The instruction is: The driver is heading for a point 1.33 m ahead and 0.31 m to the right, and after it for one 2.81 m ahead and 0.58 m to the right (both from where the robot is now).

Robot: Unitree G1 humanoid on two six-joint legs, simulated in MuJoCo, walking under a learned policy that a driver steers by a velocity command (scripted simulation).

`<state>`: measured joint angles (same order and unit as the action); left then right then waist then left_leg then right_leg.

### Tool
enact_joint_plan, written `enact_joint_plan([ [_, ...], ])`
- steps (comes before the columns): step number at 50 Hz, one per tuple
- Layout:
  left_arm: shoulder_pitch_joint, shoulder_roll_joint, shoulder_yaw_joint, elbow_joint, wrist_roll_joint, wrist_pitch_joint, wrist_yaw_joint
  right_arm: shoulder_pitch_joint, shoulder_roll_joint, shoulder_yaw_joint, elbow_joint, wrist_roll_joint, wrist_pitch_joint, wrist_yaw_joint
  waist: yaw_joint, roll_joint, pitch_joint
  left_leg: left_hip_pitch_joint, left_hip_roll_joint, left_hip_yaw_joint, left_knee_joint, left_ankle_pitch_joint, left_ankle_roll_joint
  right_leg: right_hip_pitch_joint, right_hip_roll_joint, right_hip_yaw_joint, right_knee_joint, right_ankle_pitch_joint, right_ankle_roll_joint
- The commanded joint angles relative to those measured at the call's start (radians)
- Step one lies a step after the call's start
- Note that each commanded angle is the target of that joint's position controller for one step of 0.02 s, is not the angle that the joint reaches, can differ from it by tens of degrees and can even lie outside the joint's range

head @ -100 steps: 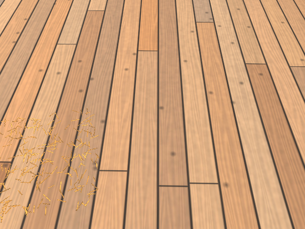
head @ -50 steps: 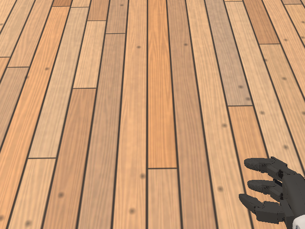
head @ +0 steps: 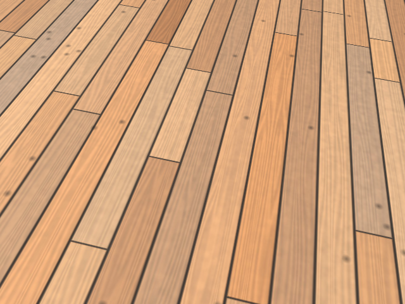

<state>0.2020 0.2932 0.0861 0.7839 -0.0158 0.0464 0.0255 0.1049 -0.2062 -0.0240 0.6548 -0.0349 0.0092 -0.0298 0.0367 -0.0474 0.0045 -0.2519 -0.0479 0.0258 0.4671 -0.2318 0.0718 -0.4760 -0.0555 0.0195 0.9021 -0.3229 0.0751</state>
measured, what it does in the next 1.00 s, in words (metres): walks ahead: right foot, then left foot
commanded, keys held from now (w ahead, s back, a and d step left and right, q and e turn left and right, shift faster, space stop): e+shift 0.32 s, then w+e+shift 0.14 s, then w+q+shift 0.54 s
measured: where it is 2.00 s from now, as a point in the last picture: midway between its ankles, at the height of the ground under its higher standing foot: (247, 126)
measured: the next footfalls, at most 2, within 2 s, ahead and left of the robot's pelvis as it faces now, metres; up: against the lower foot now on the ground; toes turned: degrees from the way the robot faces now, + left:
right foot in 0.28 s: +0.00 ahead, -0.15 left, +0.00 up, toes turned -17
left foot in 0.88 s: +0.44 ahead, -0.09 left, +0.00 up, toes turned -13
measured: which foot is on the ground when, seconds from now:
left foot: down 0.00-0.28, up 0.30-0.86, down 0.88-1.00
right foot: up 0.00-0.26, down 0.28-0.90, up 0.92-1.00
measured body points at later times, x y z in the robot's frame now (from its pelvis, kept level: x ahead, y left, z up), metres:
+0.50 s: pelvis +0.03 -0.08 +0.01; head +0.04 -0.12 +0.46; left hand +0.22 +0.16 -0.07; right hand +0.09 -0.41 -0.09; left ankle +0.12 +0.08 -0.67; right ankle -0.03 -0.14 -0.74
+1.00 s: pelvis +0.37 -0.11 -0.02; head +0.39 -0.11 +0.43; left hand +0.50 +0.13 -0.14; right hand +0.40 -0.41 -0.13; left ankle +0.40 -0.07 -0.74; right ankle +0.17 -0.21 -0.62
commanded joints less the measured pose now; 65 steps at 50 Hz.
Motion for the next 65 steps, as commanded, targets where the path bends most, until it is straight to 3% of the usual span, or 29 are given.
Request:
enact_joint_plan([
  [1, -0.103, 0.121, 0.020, -0.114, -0.011, -0.014, -0.006, 0.041, -0.227, -0.074, -0.026, 0.005, 0.006, -0.010, -0.089, 0.170, -0.008, 0.101, 0.349, -0.210, -0.169, 0.174, 0.185, -0.067, -0.024, -0.001, -0.001, -0.073, 0.001],
  [9, -0.032, 0.070, 0.016, -0.135, -0.016, -0.006, -0.030, -0.036, -0.206, -0.090, -0.028, 0.020, 0.016, -0.010, -0.052, 0.148, -0.071, 0.194, 0.379, -0.078, -0.091, 0.492, 0.168, -0.009, -0.026, -0.073, -0.073, -0.117, -0.022],
  [13, 0.044, 0.075, 0.028, -0.138, -0.019, 0.002, -0.049, -0.050, -0.211, -0.102, -0.014, 0.055, 0.020, -0.006, 0.005, 0.157, -0.107, 0.153, 0.352, 0.048, 0.056, 0.424, 0.059, 0.185, 0.029, -0.130, -0.368, 0.094, -0.096],
  [14, 0.092, 0.127, 0.050, -0.129, -0.010, 0.002, -0.036, 0.000, -0.183, -0.100, 0.007, 0.052, 0.015, 0.001, 0.014, 0.058, -0.108, 0.038, 0.283, 0.113, 0.208, 0.260, -0.022, 0.317, 0.016, -0.028, -0.475, 0.288, -0.150],
  [15, 0.145, 0.289, 0.092, -0.144, 0.000, -0.005, -0.014, -0.043, -0.126, -0.084, -0.042, 0.008, 0.007, 0.007, 0.000, -0.260, -0.113, -0.309, 0.133, 0.177, 0.537, -0.262, -0.127, 0.531, -0.244, 0.375, -0.487, 0.795, -0.286],
  [16, 0.148, 0.292, 0.083, -0.175, 0.038, -0.030, -0.025, -0.158, -0.126, -0.079, -0.091, 0.000, -0.005, 0.006, 0.049, -0.240, -0.186, -0.475, 0.011, -0.025, 0.734, -0.484, -0.151, 0.547, -0.341, 0.567, -0.511, 0.842, -0.465],
  [17, 0.166, 0.254, 0.078, -0.163, 0.023, -0.055, -0.031, -0.154, -0.162, -0.088, -0.086, 0.023, -0.018, 0.015, 0.053, -0.093, -0.210, -0.529, 0.045, -0.107, 0.776, -0.408, -0.126, 0.596, -0.287, 0.517, -0.555, 0.461, -0.445],
  [18, 0.156, 0.215, 0.069, -0.152, -0.012, -0.070, -0.029, -0.143, -0.178, -0.094, -0.076, 0.044, -0.034, 0.026, 0.029, -0.039, -0.164, -0.578, 0.074, -0.127, 0.713, -0.290, -0.094, 0.591, -0.233, 0.500, -0.601, 0.037, -0.385],
  [19, 0.132, 0.188, 0.058, -0.157, -0.032, -0.072, -0.027, -0.149, -0.194, -0.101, -0.060, 0.046, -0.045, 0.029, 0.023, -0.004, -0.109, -0.597, 0.088, -0.126, 0.645, -0.214, -0.080, 0.551, -0.217, 0.512, -0.657, -0.248, -0.355],
  [20, 0.102, 0.175, 0.046, -0.165, -0.035, -0.072, -0.020, -0.154, -0.210, -0.108, -0.057, 0.044, -0.054, 0.029, 0.009, -0.037, -0.055, -0.588, 0.088, -0.130, 0.578, -0.145, -0.078, 0.504, -0.200, 0.521, -0.700, -0.350, -0.342],
  [23, 0.129, 0.174, 0.038, -0.176, -0.009, -0.087, 0.002, -0.160, -0.193, -0.107, -0.041, 0.045, -0.097, 0.039, 0.004, -0.052, -0.020, -0.523, 0.055, -0.125, 0.416, 0.017, -0.094, 0.469, -0.148, 0.477, -0.732, -0.250, -0.319],
  [27, 0.162, 0.143, 0.017, -0.156, 0.003, -0.108, 0.003, -0.129, -0.152, -0.084, 0.004, 0.044, -0.107, 0.049, 0.025, -0.124, -0.012, -0.436, 0.072, -0.055, 0.255, 0.194, -0.134, 0.426, -0.113, 0.303, -0.735, -0.087, -0.278],
  [28, 0.217, 0.182, 0.025, -0.123, 0.043, -0.100, -0.034, -0.071, -0.127, -0.060, 0.039, -0.051, -0.045, 0.074, 0.036, -0.153, 0.001, -0.416, 0.071, 0.010, 0.284, 0.154, -0.143, 0.406, -0.064, 0.283, -0.774, -0.130, -0.251],
  [30, 0.231, 0.148, 0.016, -0.124, 0.045, -0.098, -0.057, -0.113, -0.165, -0.068, 0.022, -0.020, -0.012, 0.090, 0.058, -0.144, 0.064, -0.460, 0.094, 0.019, 0.284, 0.153, -0.141, 0.402, -0.094, 0.283, -0.812, -0.157, -0.252],
  [34, 0.264, 0.170, 0.019, -0.101, 0.055, -0.117, -0.035, -0.183, -0.193, -0.067, -0.011, 0.000, -0.022, 0.113, 0.079, -0.072, 0.130, -0.601, 0.087, -0.050, 0.287, 0.156, -0.098, 0.528, -0.188, 0.233, -0.846, -0.142, -0.251],
  [39, 0.231, 0.152, 0.011, -0.057, 0.068, -0.140, -0.015, -0.175, -0.184, -0.051, -0.043, -0.001, -0.027, 0.131, 0.037, -0.052, 0.159, -0.609, 0.095, -0.010, 0.288, 0.092, 0.005, 0.622, -0.222, 0.065, -0.844, 0.130, -0.221],
  [40, 0.220, 0.150, 0.008, -0.048, 0.070, -0.142, -0.015, -0.164, -0.173, -0.044, -0.051, 0.000, -0.025, 0.128, 0.022, -0.050, 0.150, -0.543, 0.081, 0.036, 0.265, 0.052, 0.036, 0.611, -0.215, 0.013, -0.814, 0.338, -0.212],
  [42, 0.207, 0.175, 0.007, -0.034, 0.068, -0.142, -0.013, -0.038, -0.169, -0.043, -0.034, 0.006, -0.019, 0.108, -0.045, -0.075, 0.029, -0.258, -0.024, 0.150, 0.266, -0.042, 0.105, 0.584, -0.194, -0.100, -0.595, 1.111, -0.188],
  [43, 0.197, 0.203, 0.013, -0.031, 0.071, -0.132, -0.008, 0.141, -0.198, -0.058, 0.008, 0.010, -0.023, 0.098, -0.133, -0.089, -0.070, -0.066, -0.082, 0.164, 0.278, -0.098, 0.130, 0.548, -0.191, -0.137, -0.349, 1.348, -0.179],
  [44, 0.160, 0.214, 0.011, -0.044, 0.062, -0.128, -0.001, 0.383, -0.253, -0.082, 0.074, 0.002, -0.031, 0.087, -0.253, -0.028, -0.180, 0.251, -0.087, 0.086, 0.197, -0.098, 0.162, 0.368, -0.157, -0.155, -0.021, 1.262, -0.153],
  [45, 0.174, 0.116, -0.021, -0.090, 0.045, -0.140, -0.016, 0.477, -0.387, -0.122, 0.096, -0.003, -0.033, 0.070, -0.238, 0.217, -0.254, 0.506, 0.136, -0.353, 0.046, -0.457, 0.250, 0.029, -0.011, -0.148, 0.390, 0.647, -0.109],
  [46, 0.140, 0.077, -0.036, -0.133, 0.060, -0.163, -0.036, 0.407, -0.400, -0.117, 0.085, 0.019, -0.034, 0.074, -0.152, 0.336, -0.285, 0.582, 0.289, -0.931, -0.201, -0.624, 0.321, -0.252, 0.157, 0.014, 0.581, -0.065, -0.093],
  [47, 0.021, 0.125, -0.034, -0.160, 0.066, -0.175, -0.037, 0.349, -0.371, -0.117, 0.082, 0.025, -0.032, 0.072, -0.168, 0.207, -0.145, 0.543, 0.279, -0.909, -0.224, -0.483, 0.297, -0.386, 0.097, 0.105, 0.626, -0.002, -0.111],
  [49, 0.003, 0.114, -0.051, -0.160, 0.070, -0.187, -0.038, 0.328, -0.308, -0.104, 0.095, 0.023, -0.041, 0.054, -0.100, 0.015, -0.025, 0.302, 0.227, -0.662, -0.222, -0.224, 0.246, -0.300, -0.005, 0.090, 0.457, 0.077, -0.112],
  [52, 0.029, 0.092, -0.065, -0.161, 0.100, -0.130, -0.043, 0.278, -0.244, -0.074, 0.093, 0.032, -0.063, 0.045, -0.016, 0.052, 0.056, 0.086, 0.114, -0.485, -0.259, -0.079, 0.236, -0.215, -0.049, 0.062, 0.318, 0.022, -0.063],
  [56, -0.208, 0.069, -0.085, -0.258, 0.083, -0.109, -0.061, 0.328, -0.253, -0.074, 0.105, 0.040, -0.083, 0.042, -0.064, 0.062, 0.155, -0.051, 0.051, -0.410, -0.344, 0.175, 0.222, -0.214, -0.025, -0.043, 0.021, 0.176, -0.017],
  [61, -0.296, 0.032, -0.104, -0.266, 0.062, -0.130, -0.070, 0.406, -0.247, -0.071, 0.168, 0.059, -0.099, 0.032, -0.135, 0.082, 0.070, 0.117, 0.072, -0.337, -0.349, 0.682, 0.128, 0.001, 0.051, -0.104, -0.337, 0.527, -0.082],
  [63, -0.242, 0.082, -0.083, -0.238, 0.061, -0.129, -0.056, 0.400, -0.292, -0.077, 0.178, 0.049, -0.114, 0.027, -0.104, 0.107, 0.004, 0.268, 0.101, -0.294, -0.258, 0.985, 0.085, 0.099, 0.101, -0.124, -0.384, 0.464, -0.124],
  [65, 0.032, 0.171, -0.042, -0.159, 0.037, -0.127, -0.028, 0.360, -0.339, -0.089, 0.185, 0.001, -0.108, 0.018, 0.047, 0.163, -0.143, 0.352, 0.143, -0.263, 0.062, 1.254, 0.056, 0.323, 0.142, -0.113, -0.355, 0.298, -0.162],
])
